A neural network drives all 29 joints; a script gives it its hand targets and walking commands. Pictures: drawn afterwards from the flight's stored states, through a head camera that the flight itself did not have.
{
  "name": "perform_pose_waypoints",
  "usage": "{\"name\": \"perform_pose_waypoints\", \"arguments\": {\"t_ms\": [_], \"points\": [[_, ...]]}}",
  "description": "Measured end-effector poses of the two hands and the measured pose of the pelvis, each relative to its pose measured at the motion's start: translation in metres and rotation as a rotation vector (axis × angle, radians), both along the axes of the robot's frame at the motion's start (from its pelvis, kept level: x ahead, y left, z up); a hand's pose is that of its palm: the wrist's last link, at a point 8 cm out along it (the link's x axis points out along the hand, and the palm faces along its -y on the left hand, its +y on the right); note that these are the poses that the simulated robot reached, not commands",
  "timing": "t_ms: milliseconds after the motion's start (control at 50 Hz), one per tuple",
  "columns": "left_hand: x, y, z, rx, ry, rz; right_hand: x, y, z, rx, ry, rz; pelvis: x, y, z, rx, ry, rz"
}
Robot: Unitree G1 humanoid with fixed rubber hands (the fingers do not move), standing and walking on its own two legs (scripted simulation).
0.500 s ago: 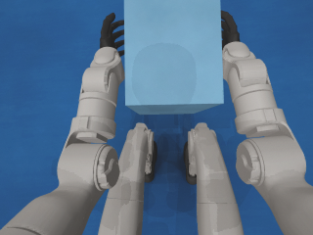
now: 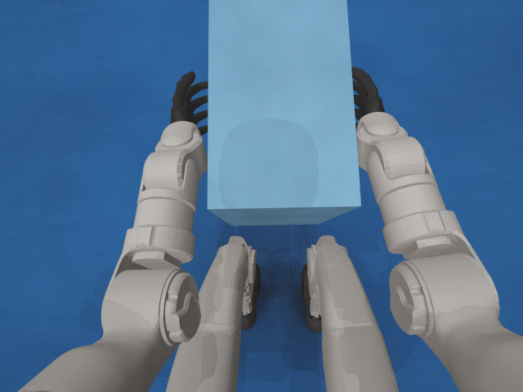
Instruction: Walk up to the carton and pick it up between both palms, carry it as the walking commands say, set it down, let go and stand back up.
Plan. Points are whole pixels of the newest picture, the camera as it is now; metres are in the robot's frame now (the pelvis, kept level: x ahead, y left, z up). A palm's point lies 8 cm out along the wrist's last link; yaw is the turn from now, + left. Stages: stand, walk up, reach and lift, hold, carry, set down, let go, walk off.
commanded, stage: reach and lift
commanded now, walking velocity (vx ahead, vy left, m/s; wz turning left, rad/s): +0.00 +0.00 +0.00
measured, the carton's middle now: (275, 133) +0.47 +0.02 -0.07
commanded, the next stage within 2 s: none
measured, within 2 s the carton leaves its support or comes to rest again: neither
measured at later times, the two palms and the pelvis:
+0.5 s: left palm (166, 117) +0.43 +0.15 +0.07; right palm (386, 106) +0.44 -0.11 +0.06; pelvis +0.00 +0.00 +0.05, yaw -1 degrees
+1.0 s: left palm (125, 72) +0.41 +0.14 +0.18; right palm (437, 61) +0.42 -0.12 +0.16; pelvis +0.06 +0.00 +0.10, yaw -2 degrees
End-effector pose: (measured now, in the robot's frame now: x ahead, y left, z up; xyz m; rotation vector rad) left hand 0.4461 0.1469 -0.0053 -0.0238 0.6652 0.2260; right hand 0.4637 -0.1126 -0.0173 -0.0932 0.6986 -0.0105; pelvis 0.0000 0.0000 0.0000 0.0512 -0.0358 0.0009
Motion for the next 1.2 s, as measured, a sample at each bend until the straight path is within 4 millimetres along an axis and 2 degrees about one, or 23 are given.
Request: {"name": "perform_pose_waypoints", "arguments": {"t_ms": [360,600,740,880,980,1080,1200], "points": [[-0.017,0.001,0.048,-0.006,0.004,0.001,-0.018,0.001,0.048,0.015,0.007,-0.017,0.002,0.003,0.04,-0.002,-0.073,-0.013],[-0.023,-0.002,0.09,0.0,-0.009,-0.008,-0.023,-0.002,0.092,0.01,-0.008,-0.018,0.005,0.002,0.062,0.001,-0.113,-0.021],[-0.031,-0.004,0.117,0.009,0.011,-0.014,-0.034,-0.004,0.116,0.033,0.015,-0.038,0.021,0.002,0.076,0.002,-0.058,-0.022],[-0.037,-0.005,0.16,0.029,0.006,-0.031,-0.044,-0.005,0.155,0.048,0.009,-0.056,0.047,0.001,0.091,0.003,-0.028,-0.024],[-0.038,-0.006,0.178,0.018,-0.016,-0.031,-0.043,-0.006,0.179,0.035,-0.015,-0.056,0.056,-0.001,0.094,0.004,-0.075,-0.028],[-0.038,-0.002,0.187,0.019,-0.01,-0.016,-0.04,-0.002,0.188,0.031,-0.009,-0.038,0.062,-0.003,0.099,0.005,-0.113,-0.031],[-0.034,0.0,0.189,0.015,0.021,-0.007,-0.039,0.001,0.183,0.033,0.022,-0.033,0.071,-0.002,0.104,0.003,-0.122,-0.032]]}}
